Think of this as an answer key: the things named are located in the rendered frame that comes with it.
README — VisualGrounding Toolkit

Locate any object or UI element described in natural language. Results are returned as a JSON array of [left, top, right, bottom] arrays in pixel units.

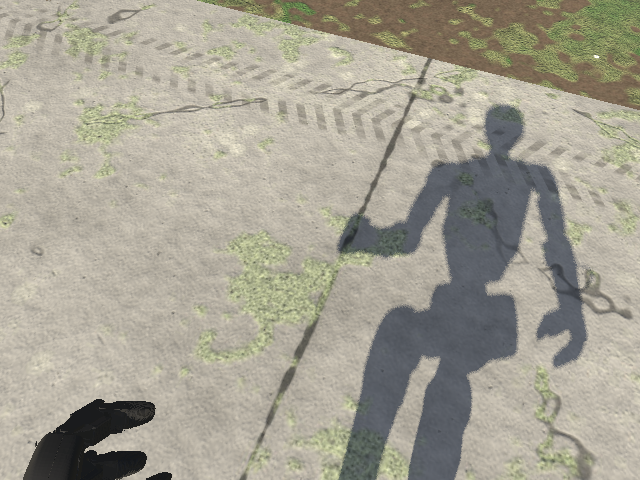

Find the left robot hand
[[23, 399, 172, 480]]

